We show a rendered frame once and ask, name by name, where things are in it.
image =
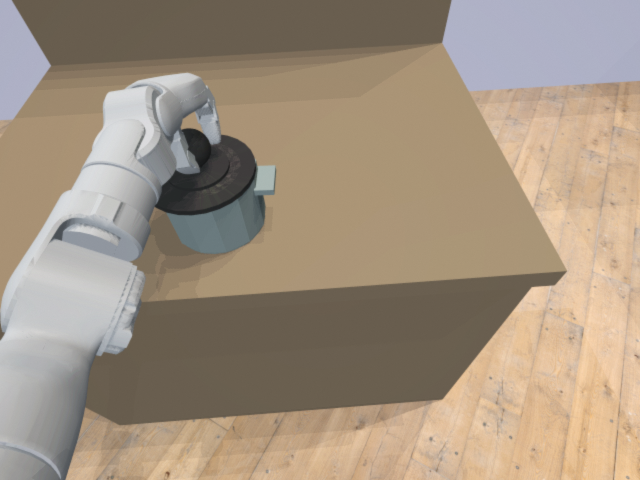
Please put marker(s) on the robot left hand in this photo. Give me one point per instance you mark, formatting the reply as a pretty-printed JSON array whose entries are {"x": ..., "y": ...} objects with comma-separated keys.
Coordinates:
[{"x": 193, "y": 96}]

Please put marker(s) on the pot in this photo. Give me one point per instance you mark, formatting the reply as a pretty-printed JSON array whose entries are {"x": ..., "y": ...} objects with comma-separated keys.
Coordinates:
[{"x": 232, "y": 226}]

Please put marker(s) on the knob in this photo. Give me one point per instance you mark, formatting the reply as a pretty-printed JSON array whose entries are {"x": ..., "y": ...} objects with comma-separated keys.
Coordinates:
[{"x": 198, "y": 145}]

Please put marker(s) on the left robot upper arm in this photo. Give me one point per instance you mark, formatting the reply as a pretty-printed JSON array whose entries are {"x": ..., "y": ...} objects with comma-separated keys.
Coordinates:
[{"x": 76, "y": 303}]

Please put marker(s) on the table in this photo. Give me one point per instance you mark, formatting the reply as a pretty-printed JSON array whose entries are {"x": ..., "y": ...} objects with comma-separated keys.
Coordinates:
[{"x": 396, "y": 244}]

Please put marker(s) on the left robot forearm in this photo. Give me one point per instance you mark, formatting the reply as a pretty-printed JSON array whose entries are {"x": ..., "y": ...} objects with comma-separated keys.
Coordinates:
[{"x": 109, "y": 206}]

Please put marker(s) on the lid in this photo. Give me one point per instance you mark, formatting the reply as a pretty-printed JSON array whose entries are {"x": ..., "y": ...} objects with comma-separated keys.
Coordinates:
[{"x": 225, "y": 177}]

